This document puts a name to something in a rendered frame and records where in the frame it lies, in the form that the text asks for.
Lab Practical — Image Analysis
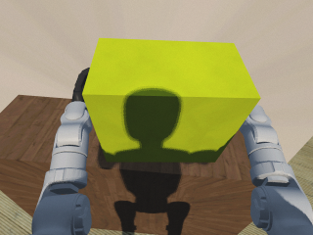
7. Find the right robot upper arm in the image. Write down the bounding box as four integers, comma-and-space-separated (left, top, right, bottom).
250, 185, 313, 235

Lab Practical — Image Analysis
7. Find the carton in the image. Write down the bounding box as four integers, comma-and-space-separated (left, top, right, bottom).
82, 37, 261, 163

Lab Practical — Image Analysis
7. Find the left robot upper arm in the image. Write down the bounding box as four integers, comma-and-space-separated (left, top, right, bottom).
28, 193, 92, 235

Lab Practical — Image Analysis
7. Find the right robot forearm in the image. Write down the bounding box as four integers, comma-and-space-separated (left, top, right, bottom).
239, 104, 313, 225

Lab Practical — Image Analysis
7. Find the robot left hand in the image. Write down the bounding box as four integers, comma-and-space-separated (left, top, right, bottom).
71, 68, 90, 103

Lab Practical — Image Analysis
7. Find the left robot forearm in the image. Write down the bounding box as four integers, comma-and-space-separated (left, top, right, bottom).
31, 101, 93, 234

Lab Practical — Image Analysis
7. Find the pedestal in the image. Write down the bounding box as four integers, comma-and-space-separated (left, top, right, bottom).
0, 94, 257, 235

